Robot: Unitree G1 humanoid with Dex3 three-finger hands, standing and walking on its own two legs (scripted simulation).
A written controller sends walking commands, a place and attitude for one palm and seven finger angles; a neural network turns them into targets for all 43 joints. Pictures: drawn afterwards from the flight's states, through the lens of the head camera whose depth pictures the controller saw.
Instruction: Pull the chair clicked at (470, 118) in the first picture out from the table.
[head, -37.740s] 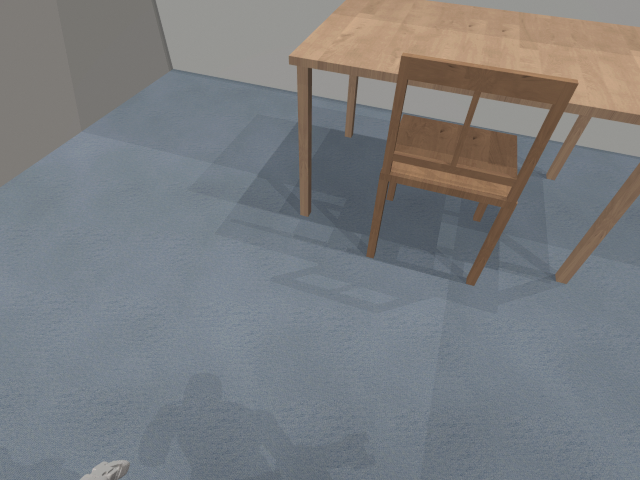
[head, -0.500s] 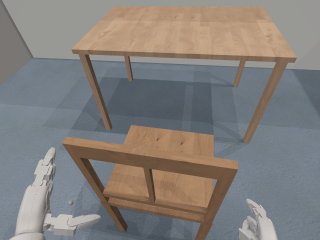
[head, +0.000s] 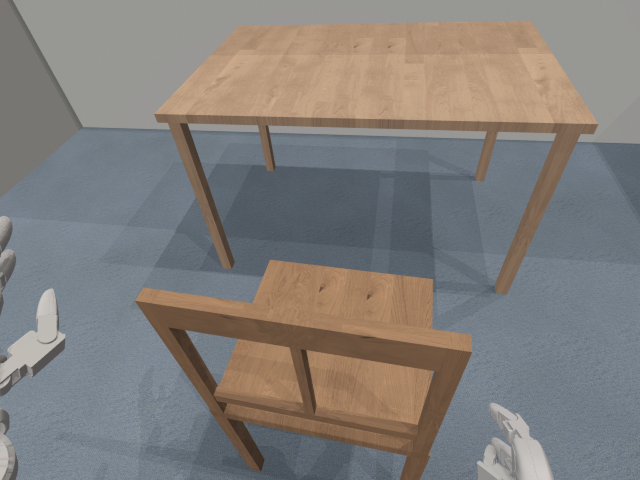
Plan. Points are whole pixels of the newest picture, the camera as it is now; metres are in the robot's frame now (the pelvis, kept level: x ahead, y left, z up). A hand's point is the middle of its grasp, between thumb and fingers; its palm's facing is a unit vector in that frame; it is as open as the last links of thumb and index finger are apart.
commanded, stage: draw the hand back to the body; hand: left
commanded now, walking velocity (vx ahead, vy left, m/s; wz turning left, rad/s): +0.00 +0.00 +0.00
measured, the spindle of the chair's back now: (304, 379) +0.30 +0.08 -0.12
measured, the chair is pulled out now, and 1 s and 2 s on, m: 0.59 0.59 0.59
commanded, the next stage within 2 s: step back with the hand held close in 0.30 s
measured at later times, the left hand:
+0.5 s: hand (69, 331) +0.20 +0.27 +0.16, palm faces +0.48 -0.77 -0.43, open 7.5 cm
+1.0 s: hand (34, 401) +0.14 +0.27 +0.15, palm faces +0.43 -0.76 -0.48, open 7.4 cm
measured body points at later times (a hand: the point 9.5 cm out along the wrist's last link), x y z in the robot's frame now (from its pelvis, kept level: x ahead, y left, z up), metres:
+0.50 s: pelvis +0.00 +0.01 +0.00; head +0.00 -0.03 +0.45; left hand +0.17 +0.31 +0.19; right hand +0.19 -0.22 -0.09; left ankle -0.05 +0.13 -0.74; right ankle +0.00 -0.13 -0.74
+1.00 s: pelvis -0.06 +0.01 -0.01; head -0.05 +0.00 +0.44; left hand +0.11 +0.31 +0.18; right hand +0.11 -0.23 -0.10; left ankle -0.05 +0.13 -0.74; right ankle +0.00 -0.13 -0.74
